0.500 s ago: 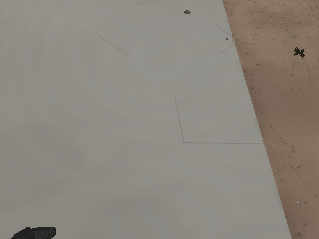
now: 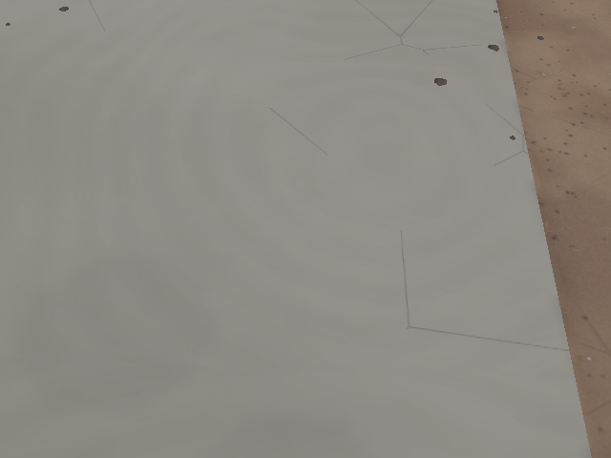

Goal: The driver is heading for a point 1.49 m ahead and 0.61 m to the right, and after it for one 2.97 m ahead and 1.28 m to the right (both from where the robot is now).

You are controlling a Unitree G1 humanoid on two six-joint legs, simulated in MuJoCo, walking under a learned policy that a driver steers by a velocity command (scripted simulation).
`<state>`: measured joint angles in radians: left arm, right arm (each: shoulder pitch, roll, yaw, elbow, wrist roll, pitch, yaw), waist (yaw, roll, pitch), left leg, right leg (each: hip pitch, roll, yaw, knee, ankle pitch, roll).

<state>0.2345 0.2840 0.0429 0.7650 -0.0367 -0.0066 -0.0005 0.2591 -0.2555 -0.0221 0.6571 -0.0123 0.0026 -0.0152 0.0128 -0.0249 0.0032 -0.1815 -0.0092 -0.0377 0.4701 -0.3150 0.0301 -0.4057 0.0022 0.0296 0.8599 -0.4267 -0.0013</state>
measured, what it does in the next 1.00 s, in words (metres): walks ahead, turning right: right foot, then left foot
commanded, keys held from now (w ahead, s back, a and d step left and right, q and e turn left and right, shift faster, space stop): w+e+shift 0.68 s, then w+shift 0.18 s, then w+q+shift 0.14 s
